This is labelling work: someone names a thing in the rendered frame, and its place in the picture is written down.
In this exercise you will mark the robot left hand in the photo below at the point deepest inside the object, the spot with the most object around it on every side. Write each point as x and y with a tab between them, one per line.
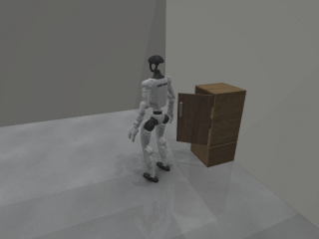
132	133

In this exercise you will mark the cupboard door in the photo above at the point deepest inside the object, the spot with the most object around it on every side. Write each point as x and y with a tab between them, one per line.
193	125

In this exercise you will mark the robot right upper arm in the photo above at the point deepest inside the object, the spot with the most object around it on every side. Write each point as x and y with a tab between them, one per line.
170	90

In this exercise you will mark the robot left upper arm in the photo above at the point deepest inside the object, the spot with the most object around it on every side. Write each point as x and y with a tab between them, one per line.
146	88

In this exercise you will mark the right robot forearm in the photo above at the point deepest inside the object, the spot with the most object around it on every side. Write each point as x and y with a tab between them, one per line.
170	105

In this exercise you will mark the humanoid robot torso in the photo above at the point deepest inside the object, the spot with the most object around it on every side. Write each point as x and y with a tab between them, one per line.
158	98

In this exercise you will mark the robot right hand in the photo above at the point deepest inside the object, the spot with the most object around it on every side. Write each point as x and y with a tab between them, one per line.
170	115

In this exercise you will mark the left robot forearm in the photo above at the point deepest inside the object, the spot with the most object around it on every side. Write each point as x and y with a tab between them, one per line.
140	116

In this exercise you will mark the handle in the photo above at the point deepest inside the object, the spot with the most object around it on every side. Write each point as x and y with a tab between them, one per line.
180	109

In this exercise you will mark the robot left foot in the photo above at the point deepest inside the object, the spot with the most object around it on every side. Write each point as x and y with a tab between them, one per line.
154	179

